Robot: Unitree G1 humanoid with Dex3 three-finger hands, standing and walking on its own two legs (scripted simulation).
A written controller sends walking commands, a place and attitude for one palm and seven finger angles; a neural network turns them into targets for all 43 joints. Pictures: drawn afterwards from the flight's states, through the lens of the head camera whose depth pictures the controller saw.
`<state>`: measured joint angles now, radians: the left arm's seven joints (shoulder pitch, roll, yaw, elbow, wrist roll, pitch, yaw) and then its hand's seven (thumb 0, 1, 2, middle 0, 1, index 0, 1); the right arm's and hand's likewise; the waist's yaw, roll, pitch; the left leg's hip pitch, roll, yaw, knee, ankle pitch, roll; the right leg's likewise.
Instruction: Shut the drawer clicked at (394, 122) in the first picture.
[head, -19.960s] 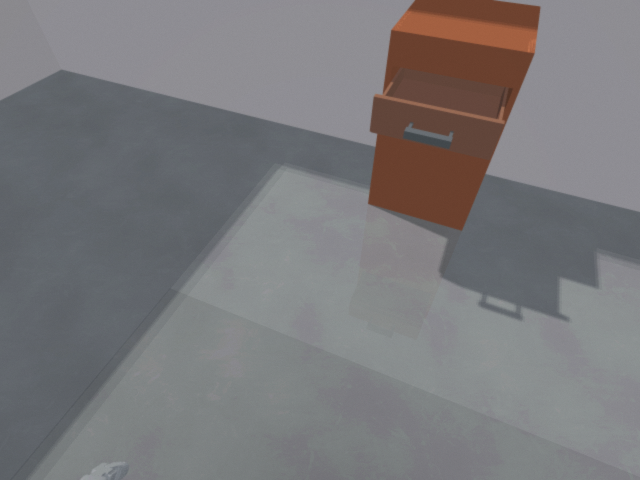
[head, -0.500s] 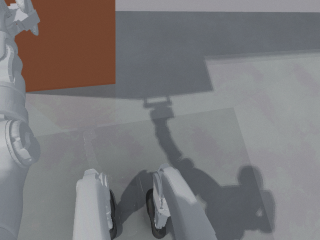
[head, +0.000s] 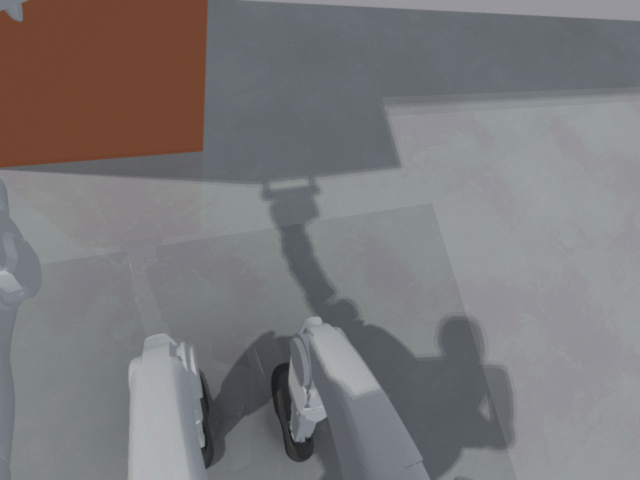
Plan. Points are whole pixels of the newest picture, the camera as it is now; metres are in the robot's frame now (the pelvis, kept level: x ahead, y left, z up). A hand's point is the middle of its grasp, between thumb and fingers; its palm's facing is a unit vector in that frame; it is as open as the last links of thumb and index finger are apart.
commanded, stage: pull the fist back off the drawer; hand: left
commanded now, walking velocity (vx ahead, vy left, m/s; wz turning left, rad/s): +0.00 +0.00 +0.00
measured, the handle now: out of the picture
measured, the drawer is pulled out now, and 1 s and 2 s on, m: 0.00 0.00 0.00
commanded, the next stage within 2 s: draw the hand back to the body in 0.64 s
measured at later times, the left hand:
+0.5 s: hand out of the picture +0.60 +0.22 +0.05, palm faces +0.12 -0.99 -0.04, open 3.0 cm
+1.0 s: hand out of the picture +0.52 +0.22 +0.11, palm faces +0.13 -0.99 -0.07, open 3.3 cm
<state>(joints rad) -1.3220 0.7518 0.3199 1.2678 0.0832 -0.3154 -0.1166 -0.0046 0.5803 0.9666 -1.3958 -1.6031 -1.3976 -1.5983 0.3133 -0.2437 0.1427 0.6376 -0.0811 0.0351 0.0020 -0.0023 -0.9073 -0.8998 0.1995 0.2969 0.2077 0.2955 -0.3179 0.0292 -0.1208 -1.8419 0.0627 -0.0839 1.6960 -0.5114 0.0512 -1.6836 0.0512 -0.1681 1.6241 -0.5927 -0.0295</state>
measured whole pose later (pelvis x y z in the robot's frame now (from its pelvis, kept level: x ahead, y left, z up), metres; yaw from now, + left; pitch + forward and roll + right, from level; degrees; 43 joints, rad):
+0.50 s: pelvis +0.01 +0.00 +0.01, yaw +0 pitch +37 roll -10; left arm -1.21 0.65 0.37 1.15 0.04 -0.31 -0.10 0.00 0.76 0.94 -1.40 -1.60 -1.40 -1.60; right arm 0.34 -0.24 0.11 0.63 -0.08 0.06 0.04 0.00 -0.91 -0.90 0.20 0.30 0.21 0.30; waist -0.27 0.05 -0.13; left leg -1.79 0.07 -0.07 1.67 -0.53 0.05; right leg -1.65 0.06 -0.15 1.60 -0.61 -0.03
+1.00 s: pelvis +0.06 -0.01 +0.09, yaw +4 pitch +31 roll -4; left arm -0.58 0.37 0.34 0.57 -0.13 -0.26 -0.13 0.02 0.89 0.90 -1.39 -1.60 -1.39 -1.60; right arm 0.27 -0.23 0.04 0.58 0.02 0.10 0.04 0.00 -0.91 -0.90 0.20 0.30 0.20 0.29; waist -0.12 0.06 -0.13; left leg -1.38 0.06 -0.01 1.38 -0.54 0.03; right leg -1.27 0.06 -0.08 1.34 -0.61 -0.04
